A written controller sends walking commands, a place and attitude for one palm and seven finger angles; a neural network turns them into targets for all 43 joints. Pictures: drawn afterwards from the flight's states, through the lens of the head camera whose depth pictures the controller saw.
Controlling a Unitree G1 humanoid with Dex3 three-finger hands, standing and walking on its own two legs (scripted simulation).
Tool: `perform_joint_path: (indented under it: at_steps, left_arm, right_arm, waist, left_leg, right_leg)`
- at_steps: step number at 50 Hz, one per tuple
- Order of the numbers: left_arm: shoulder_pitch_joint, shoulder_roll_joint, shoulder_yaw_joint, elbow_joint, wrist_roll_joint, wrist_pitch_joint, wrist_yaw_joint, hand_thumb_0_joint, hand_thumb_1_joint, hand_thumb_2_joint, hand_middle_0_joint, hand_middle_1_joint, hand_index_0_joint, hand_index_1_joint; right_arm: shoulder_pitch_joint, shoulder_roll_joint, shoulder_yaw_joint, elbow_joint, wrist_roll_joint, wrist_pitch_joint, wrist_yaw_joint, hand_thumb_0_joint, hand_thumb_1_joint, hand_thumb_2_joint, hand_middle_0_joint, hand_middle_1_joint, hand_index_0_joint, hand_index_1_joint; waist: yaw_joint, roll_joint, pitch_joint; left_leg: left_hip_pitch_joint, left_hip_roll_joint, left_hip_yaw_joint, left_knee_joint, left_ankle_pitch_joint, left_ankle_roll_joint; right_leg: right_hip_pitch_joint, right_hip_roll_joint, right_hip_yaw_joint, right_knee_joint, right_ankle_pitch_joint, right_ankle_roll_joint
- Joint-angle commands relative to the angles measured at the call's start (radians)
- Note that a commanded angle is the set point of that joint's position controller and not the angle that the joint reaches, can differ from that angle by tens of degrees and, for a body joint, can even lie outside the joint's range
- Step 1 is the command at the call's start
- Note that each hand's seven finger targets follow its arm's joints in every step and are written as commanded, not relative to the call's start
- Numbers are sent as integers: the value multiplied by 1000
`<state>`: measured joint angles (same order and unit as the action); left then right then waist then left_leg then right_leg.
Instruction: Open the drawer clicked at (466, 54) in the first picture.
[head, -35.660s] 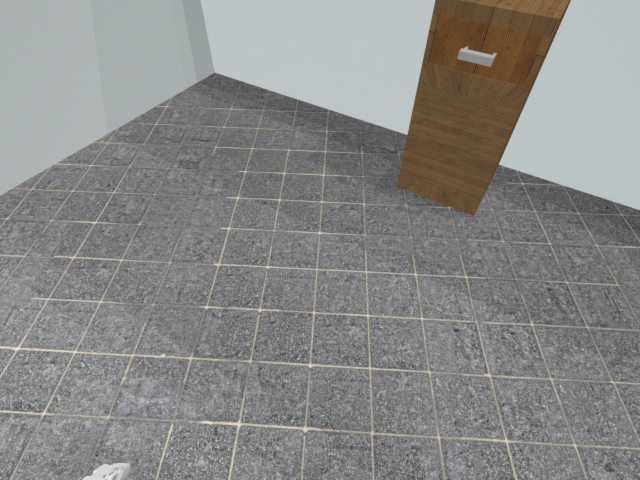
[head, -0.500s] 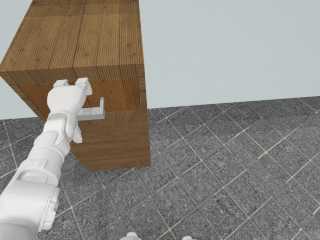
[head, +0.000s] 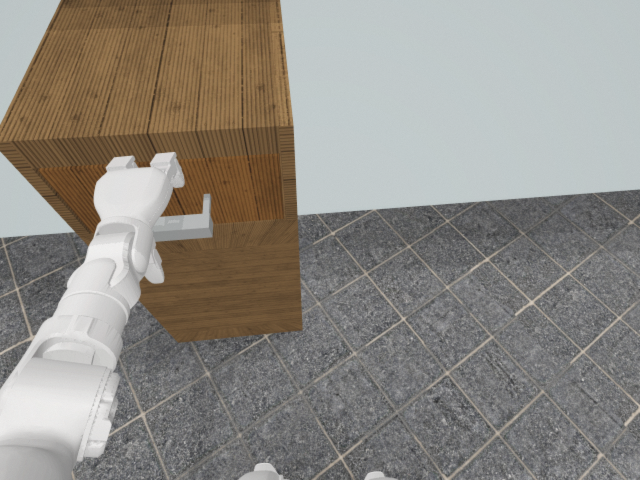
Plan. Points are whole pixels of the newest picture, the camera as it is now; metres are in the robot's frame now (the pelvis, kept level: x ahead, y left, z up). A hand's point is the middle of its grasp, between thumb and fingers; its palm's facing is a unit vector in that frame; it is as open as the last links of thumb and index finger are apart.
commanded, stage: re-aim the fingers above the handle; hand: left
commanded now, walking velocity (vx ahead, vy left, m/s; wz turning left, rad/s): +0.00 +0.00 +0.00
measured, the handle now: (175, 215) +0.50 +0.22 -0.04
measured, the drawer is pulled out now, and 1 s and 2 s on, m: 0.00 0.00 0.00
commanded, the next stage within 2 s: lower the fingers behind the handle in 0.68 s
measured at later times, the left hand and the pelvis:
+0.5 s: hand (151, 216) +0.46 +0.23 +0.02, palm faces -0.08 -0.04 -1.00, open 13.8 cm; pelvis -0.01 -0.01 +0.00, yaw +0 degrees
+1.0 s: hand (151, 219) +0.46 +0.23 +0.01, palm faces -0.08 -0.03 -1.00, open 13.8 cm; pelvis -0.01 -0.01 +0.00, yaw +0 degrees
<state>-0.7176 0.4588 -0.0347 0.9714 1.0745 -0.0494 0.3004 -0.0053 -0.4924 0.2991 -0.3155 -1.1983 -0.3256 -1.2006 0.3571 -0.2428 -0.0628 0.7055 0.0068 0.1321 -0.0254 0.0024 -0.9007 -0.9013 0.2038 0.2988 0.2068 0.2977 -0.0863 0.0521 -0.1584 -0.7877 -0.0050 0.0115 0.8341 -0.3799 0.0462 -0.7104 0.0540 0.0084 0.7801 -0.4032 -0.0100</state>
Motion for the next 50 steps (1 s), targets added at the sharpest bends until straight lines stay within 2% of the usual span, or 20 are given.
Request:
perform_joint_path:
  at_steps: [1,5,7,8,14,16,18,22,23,26,28,29,33,35,36,41,43,44,46,50]
  left_arm:
    - [-466,225,54,-166,0,31,69,0,-500,300,-300,-1200,-300,-1200]
    - [-484,287,85,-148,0,53,59,0,-500,300,-300,-1200,-300,-1200]
    - [-481,247,59,-141,-6,53,47,0,-500,300,-300,-1200,-300,-1200]
    - [-482,284,83,-137,0,50,47,0,-500,300,-300,-1200,-300,-1200]
    - [-499,242,39,-117,-6,37,33,0,-500,300,-300,-1200,-300,-1200]
    - [-464,286,75,-102,-3,38,34,0,-500,300,-300,-1200,-300,-1200]
    - [-504,281,64,-133,-2,24,33,0,-500,300,-300,-1200,-300,-1200]
    - [-491,265,54,-92,-11,28,30,0,-500,300,-300,-1200,-300,-1200]
    - [-514,307,77,-113,-5,23,34,0,-500,300,-300,-1200,-300,-1200]
    - [-500,280,61,-103,-5,30,37,0,-500,300,-300,-1200,-300,-1200]
    - [-508,318,84,-104,-3,29,37,0,-500,300,-300,-1200,-300,-1200]
    - [-492,275,54,-96,-7,33,36,0,-500,300,-300,-1200,-300,-1200]
    - [-491,297,78,-118,-6,27,36,0,-500,300,-300,-1200,-300,-1200]
    - [-493,260,48,-124,-7,26,33,0,-500,300,-300,-1200,-300,-1200]
    - [-480,283,67,-102,-6,29,33,0,-500,300,-300,-1200,-300,-1200]
    - [-469,269,54,-78,-5,27,31,0,-500,300,-300,-1200,-300,-1200]
    - [-473,296,71,-81,-3,20,30,0,-500,300,-300,-1200,-300,-1200]
    - [-442,257,46,-55,-4,25,29,0,-500,300,-300,-1200,-300,-1200]
    - [-431,283,68,-48,-1,26,32,0,-500,300,-300,-1200,-300,-1200]
    - [-452,253,42,-42,3,29,37,0,-500,300,-300,-1200,-300,-1200]
  right_arm:
    - [109,-163,-53,-61,-8,-18,-9,0,-900,-900,200,300,200,300]
    - [114,-170,-46,-63,-5,-16,-14,0,-900,-900,200,300,200,300]
    - [115,-167,-49,-62,-7,-17,-13,0,-900,-900,200,300,200,300]
    - [119,-169,-48,-59,-4,-16,-15,0,-900,-900,200,300,200,300]
    - [121,-167,-45,-65,-1,-22,-20,0,-900,-900,200,300,200,300]
    - [119,-170,-42,-68,-2,-19,-22,0,-900,-900,200,300,200,300]
    - [125,-166,-43,-69,0,-22,-24,0,-900,-900,200,300,200,300]
    - [129,-166,-41,-64,-1,-23,-24,0,-900,-900,200,300,200,300]
    - [132,-170,-40,-64,2,-23,-25,0,-900,-900,200,300,200,300]
    - [133,-166,-43,-62,-1,-25,-23,0,-900,-900,200,300,200,300]
    - [133,-170,-40,-63,1,-21,-27,0,-900,-900,200,300,200,300]
    - [131,-166,-42,-65,-1,-22,-25,0,-900,-900,200,300,200,300]
    - [132,-166,-43,-64,0,-21,-25,0,-900,-900,200,300,200,300]
    - [128,-163,-42,-67,1,-23,-24,0,-900,-900,200,300,200,300]
    - [128,-167,-41,-61,0,-23,-24,0,-900,-900,200,300,200,300]
    - [135,-167,-41,-62,-1,-26,-27,0,-900,-900,200,300,200,300]
    - [135,-170,-39,-59,1,-23,-27,0,-900,-900,200,300,200,300]
    - [132,-167,-40,-60,-2,-24,-24,0,-900,-900,200,300,200,300]
    - [135,-171,-40,-57,-4,-21,-22,0,-900,-900,200,300,200,300]
    - [137,-170,-40,-61,-2,-19,-19,0,-900,-900,200,300,200,300]
  waist:
    - [-24,56,-375]
    - [-17,30,-414]
    - [-28,37,-401]
    - [-22,20,-405]
    - [-41,17,-349]
    - [-24,13,-368]
    - [-30,34,-389]
    - [-43,1,-351]
    - [-37,13,-381]
    - [-36,39,-375]
    - [-37,14,-402]
    - [-39,39,-375]
    - [-29,21,-409]
    - [-35,41,-386]
    - [-33,26,-358]
    - [-42,-2,-358]
    - [-38,-9,-374]
    - [-39,17,-345]
    - [-35,-3,-353]
    - [-48,-10,-339]
  left_leg:
    - [381,1,-24,-57,414,-9]
    - [358,-2,-18,-60,409,-4]
    - [373,-1,-18,-57,426,-4]
    - [366,2,-20,-60,416,-3]
    - [332,-3,-17,-67,339,2]
    - [321,-7,-14,-65,341,2]
    - [325,-8,-14,-61,349,2]
    - [288,-11,-9,-55,338,6]
    - [290,-11,-9,-53,330,6]
    - [301,-12,-7,-51,330,4]
    - [293,-11,-11,-48,340,6]
    - [297,-13,-7,-50,329,4]
    - [315,-10,-10,-50,360,4]
    - [311,-11,-8,-56,343,3]
    - [299,-8,-9,-56,334,3]
    - [274,-13,-5,-48,318,7]
    - [262,-12,-6,-45,319,7]
    - [261,-13,-3,-44,309,6]
    - [248,-12,-3,-36,309,7]
    - [233,-11,-5,-25,294,8]
  right_leg:
    - [46,32,-40,-75,306,-32]
    - [95,27,-31,-76,339,-26]
    - [87,28,-32,-80,347,-29]
    - [90,27,-31,-80,339,-25]
    - [70,25,-27,-96,288,-25]
    - [90,25,-25,-90,293,-27]
    - [92,23,-19,-89,310,-23]
    - [94,23,-19,-91,323,-23]
    - [99,22,-13,-88,319,-19]
    - [86,24,-19,-87,305,-23]
    - [102,23,-13,-83,325,-19]
    - [87,23,-17,-88,310,-22]
    - [106,24,-17,-84,337,-20]
    - [93,25,-20,-91,319,-21]
    - [88,25,-23,-90,307,-24]
    - [95,24,-16,-90,316,-19]
    - [98,21,-11,-84,325,-16]
    - [77,23,-16,-84,310,-20]
    - [80,23,-14,-78,315,-19]
    - [45,25,-15,-73,297,-17]
